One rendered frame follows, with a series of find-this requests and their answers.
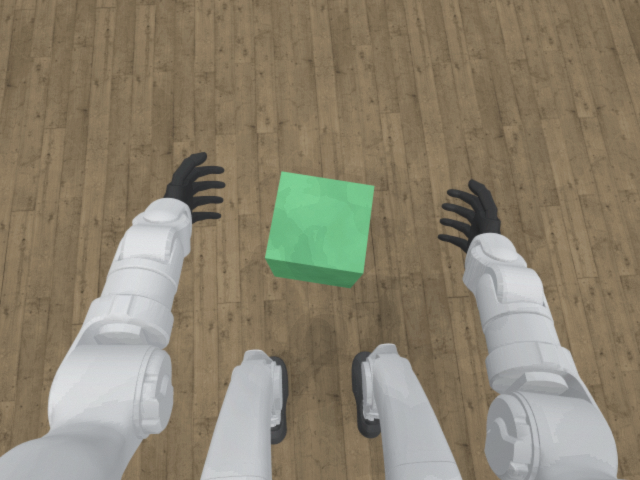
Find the carton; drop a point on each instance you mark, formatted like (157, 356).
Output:
(319, 230)

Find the right robot hand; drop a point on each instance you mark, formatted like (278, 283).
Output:
(483, 220)

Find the robot right forearm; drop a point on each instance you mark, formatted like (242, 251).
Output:
(524, 350)

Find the robot right upper arm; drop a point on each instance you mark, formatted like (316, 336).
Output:
(533, 436)

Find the left robot hand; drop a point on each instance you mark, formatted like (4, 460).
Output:
(183, 187)

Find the right robot shin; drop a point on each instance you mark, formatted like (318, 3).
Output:
(380, 349)

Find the robot left forearm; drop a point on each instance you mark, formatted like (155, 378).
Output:
(135, 305)

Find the right robot foot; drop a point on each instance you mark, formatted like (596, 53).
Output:
(369, 428)

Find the robot left upper arm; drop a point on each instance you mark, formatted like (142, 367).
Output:
(107, 399)

